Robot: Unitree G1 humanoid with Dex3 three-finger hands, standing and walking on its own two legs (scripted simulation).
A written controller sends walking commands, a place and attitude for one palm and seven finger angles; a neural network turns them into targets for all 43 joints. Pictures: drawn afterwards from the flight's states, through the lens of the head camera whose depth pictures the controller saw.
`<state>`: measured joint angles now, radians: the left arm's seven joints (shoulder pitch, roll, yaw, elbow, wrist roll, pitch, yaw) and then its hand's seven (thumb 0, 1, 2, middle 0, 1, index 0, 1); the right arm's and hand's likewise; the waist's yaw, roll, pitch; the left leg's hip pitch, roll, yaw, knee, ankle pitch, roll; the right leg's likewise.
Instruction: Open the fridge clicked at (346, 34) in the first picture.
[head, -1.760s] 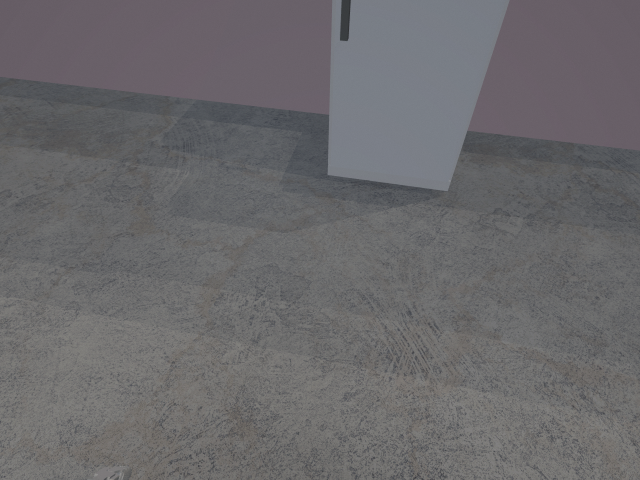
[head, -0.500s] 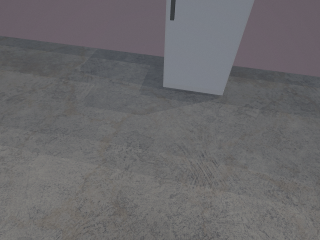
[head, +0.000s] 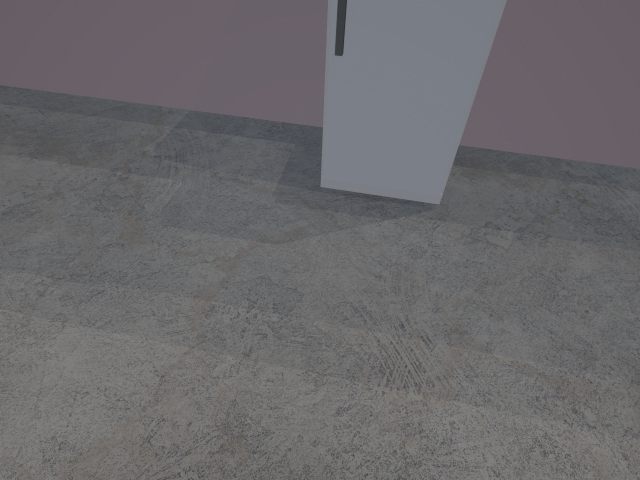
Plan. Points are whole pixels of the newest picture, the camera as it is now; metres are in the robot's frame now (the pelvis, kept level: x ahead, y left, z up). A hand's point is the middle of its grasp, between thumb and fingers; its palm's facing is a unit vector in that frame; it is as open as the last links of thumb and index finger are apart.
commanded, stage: walk to a spot facing it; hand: left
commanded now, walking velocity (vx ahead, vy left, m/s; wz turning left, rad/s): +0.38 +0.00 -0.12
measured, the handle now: (343, 0) +1.55 +0.02 +0.11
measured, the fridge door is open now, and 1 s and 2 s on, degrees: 0 0 0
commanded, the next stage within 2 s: take the last steps up to it in 1.48 s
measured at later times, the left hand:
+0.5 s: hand (231, 426) +0.24 +0.16 -0.18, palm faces -0.03 -0.97 -0.23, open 7.3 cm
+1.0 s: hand (243, 322) +0.43 +0.17 -0.17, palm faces -0.04 -0.99 -0.14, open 7.3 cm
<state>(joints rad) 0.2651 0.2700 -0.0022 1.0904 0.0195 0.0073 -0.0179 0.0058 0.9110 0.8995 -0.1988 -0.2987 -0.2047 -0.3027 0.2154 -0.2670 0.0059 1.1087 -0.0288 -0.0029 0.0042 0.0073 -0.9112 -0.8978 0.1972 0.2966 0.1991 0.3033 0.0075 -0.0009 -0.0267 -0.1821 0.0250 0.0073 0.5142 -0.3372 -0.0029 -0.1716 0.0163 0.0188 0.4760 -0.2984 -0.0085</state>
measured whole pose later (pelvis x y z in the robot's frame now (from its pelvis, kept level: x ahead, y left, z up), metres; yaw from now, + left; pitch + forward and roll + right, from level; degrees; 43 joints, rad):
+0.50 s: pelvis +0.17 -0.04 -0.01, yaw -3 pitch -1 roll -1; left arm 0.21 0.20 0.05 1.02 0.02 -0.07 0.00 0.01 0.93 0.90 -0.20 -0.30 -0.20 -0.30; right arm 0.41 -0.15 -0.04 1.19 -0.02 -0.01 0.00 0.01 -0.91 -0.90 0.20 0.30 0.20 0.30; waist -0.02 0.01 0.07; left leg -0.37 0.10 0.06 1.23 -0.43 0.02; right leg -0.32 -0.04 -0.16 0.63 -0.29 -0.04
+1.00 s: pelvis +0.39 +0.00 +0.01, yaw -5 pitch +0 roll +0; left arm 0.26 0.18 0.07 1.06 0.04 -0.01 -0.03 0.01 0.92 0.90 -0.20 -0.30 -0.20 -0.30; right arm 0.33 -0.14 -0.05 1.08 -0.02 -0.09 -0.02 -0.01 -0.95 -0.90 0.20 0.30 0.20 0.30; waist 0.00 -0.04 0.02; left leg -0.11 0.04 0.22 0.37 -0.26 0.04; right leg -0.57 -0.12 -0.07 1.05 -0.21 0.02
